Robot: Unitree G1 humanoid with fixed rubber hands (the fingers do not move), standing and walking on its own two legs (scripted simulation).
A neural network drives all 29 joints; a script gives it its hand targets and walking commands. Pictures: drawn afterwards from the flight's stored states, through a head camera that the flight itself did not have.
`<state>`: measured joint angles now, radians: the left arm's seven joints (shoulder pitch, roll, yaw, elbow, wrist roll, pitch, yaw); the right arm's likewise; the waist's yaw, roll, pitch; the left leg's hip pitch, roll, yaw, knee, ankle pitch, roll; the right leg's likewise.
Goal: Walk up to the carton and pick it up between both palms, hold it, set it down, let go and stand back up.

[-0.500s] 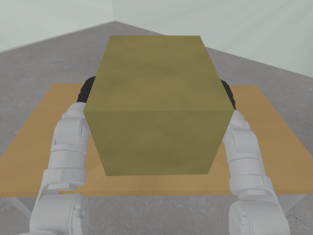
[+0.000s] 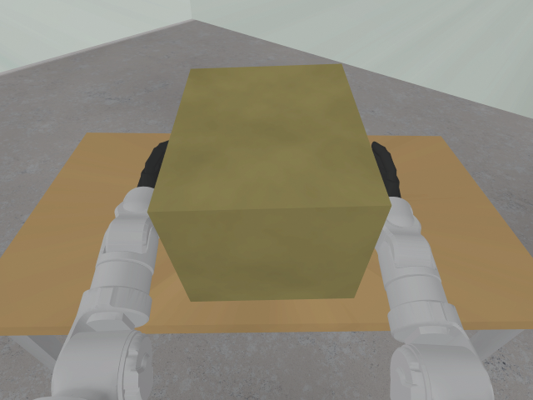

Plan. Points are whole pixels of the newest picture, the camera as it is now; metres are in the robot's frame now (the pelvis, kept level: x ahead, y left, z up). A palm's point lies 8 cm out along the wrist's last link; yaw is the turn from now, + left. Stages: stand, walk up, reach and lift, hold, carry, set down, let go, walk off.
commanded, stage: set down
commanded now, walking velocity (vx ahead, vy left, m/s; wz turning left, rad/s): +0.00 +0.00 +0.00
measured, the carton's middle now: (268, 178) +0.42 +0.00 +0.14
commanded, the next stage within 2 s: none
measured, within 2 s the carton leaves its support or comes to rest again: neither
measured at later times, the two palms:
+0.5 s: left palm (153, 186) +0.41 +0.19 +0.12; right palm (370, 198) +0.39 -0.16 +0.13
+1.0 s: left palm (165, 196) +0.42 +0.18 +0.09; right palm (372, 209) +0.39 -0.17 +0.10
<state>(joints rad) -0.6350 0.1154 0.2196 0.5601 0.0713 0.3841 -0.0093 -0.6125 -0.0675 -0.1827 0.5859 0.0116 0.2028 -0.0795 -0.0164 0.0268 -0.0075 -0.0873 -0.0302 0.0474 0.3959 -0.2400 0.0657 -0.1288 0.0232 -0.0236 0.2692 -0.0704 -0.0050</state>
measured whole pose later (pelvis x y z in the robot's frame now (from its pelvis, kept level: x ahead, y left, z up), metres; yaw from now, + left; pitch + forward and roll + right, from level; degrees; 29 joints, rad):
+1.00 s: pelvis +0.03 +0.01 +0.00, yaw +0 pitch -2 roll -3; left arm -0.68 0.11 0.22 0.82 0.07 0.17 -0.03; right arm -0.53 -0.04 -0.20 0.65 0.01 0.07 -0.12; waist -0.03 0.01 0.01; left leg -0.08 -0.04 0.05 0.40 -0.28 0.07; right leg -0.12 0.02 -0.02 0.26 -0.11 0.01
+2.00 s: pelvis +0.06 +0.02 +0.00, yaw +0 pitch +8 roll -3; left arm -0.70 0.12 0.22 1.04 0.07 -0.10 -0.03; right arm -0.52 -0.04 -0.21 0.86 0.01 -0.21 -0.13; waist -0.06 0.01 -0.02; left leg -0.23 -0.04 0.05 0.40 -0.30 0.07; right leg -0.27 0.01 -0.02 0.27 -0.13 0.02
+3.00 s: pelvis +0.02 +0.02 -0.01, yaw +0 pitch +13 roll -3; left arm -0.81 0.25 0.14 1.18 -0.03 -0.18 -0.03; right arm -0.64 -0.04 -0.21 1.05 0.03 -0.30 -0.19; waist -0.08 0.03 -0.11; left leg -0.45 -0.04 0.05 0.50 -0.27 0.03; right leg -0.47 0.01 -0.02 0.32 -0.08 0.02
